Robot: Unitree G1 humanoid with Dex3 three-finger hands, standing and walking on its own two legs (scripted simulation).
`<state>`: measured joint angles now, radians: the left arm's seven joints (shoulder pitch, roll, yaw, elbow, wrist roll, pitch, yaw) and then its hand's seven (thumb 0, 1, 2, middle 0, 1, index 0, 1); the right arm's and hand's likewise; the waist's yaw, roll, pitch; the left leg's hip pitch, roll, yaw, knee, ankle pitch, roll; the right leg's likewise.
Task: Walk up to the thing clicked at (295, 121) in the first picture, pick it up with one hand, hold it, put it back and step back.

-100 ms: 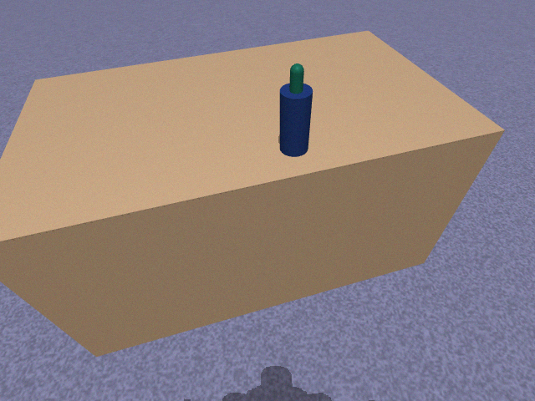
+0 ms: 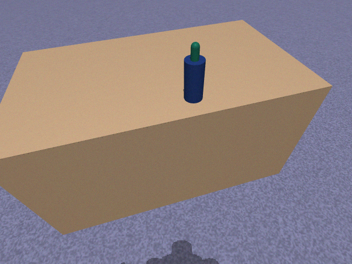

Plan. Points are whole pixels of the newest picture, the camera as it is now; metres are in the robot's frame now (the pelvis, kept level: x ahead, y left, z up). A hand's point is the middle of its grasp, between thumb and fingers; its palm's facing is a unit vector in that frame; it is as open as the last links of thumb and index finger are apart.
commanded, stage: stand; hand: right
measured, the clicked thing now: (194, 72) +0.76 -0.04 +0.03
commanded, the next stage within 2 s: walk up in 1.02 s
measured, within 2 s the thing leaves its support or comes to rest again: neither
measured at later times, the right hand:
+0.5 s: hand out of the picture +0.08 -0.25 -0.16, palm faces -0.02 +0.94 -0.33, open 7.4 cm
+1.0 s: hand out of the picture +0.08 -0.25 -0.16, palm faces -0.03 +0.94 -0.33, open 7.4 cm
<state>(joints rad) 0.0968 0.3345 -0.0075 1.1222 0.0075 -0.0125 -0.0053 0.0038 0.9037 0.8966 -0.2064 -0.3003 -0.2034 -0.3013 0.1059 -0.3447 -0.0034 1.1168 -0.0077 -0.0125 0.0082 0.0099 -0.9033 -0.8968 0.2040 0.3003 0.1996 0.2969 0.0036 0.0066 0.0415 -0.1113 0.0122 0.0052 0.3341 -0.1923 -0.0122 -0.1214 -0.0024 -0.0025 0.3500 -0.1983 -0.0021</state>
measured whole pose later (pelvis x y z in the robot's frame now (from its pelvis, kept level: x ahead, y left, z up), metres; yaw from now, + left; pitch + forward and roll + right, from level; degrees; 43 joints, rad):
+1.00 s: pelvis +0.01 +0.00 +0.00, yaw +0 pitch -2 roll +0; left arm 0.11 0.34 -0.01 1.12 0.01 -0.01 0.00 0.00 0.90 0.90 -0.21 -0.30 -0.20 -0.30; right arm 0.12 -0.35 0.00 1.12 -0.01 -0.01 0.01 0.01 -0.90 -0.90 0.20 0.30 0.20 0.30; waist 0.00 0.01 0.04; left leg -0.09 0.02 0.00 0.31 -0.19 -0.02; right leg -0.09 0.00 -0.01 0.32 -0.19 0.00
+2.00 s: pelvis +0.24 +0.02 -0.02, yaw +15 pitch -1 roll +1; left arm 0.18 0.32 0.02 0.85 0.03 -0.02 -0.03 0.00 0.90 0.90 -0.21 -0.30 -0.21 -0.30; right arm 0.24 -0.43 -0.04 0.85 0.01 -0.03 -0.02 0.01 -0.90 -0.90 0.20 0.30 0.20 0.30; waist 0.03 0.02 0.11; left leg -0.39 -0.01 -0.02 0.96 -0.53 0.02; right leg -0.36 -0.07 -0.08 0.65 -0.27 -0.03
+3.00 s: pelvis +0.24 +0.03 +0.00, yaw +20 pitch -2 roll +0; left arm 0.11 0.36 0.00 1.13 0.01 -0.02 -0.01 0.00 0.90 0.90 -0.21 -0.30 -0.20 -0.30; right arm 0.10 -0.35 -0.01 1.12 0.00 0.00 0.02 0.01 -0.90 -0.90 0.20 0.30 0.20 0.30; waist 0.01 0.00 0.04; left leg -0.16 -0.01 -0.01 0.36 -0.17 0.01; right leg -0.13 -0.05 -0.07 0.33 -0.16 0.03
